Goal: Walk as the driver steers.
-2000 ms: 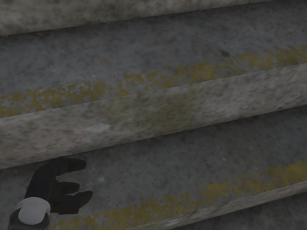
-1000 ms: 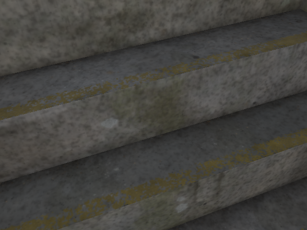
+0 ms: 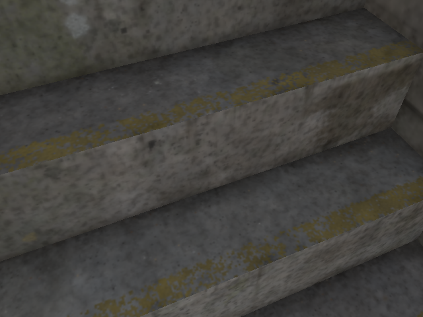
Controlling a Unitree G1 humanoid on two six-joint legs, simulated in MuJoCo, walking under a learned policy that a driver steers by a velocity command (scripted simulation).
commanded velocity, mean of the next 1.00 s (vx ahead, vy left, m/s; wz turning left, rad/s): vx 0.50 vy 0.00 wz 0.00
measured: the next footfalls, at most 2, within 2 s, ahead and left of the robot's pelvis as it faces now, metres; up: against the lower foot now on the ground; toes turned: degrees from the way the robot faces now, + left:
left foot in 0.44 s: -0.05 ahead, +0.18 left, +0.00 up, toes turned +7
right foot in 0.86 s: +0.27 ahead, -0.04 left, +0.24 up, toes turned -6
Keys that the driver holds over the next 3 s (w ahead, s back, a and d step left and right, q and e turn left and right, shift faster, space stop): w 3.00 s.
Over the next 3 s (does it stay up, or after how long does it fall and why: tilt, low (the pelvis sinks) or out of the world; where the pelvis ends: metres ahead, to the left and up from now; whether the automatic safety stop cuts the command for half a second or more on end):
stays up -0.01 0.21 0.20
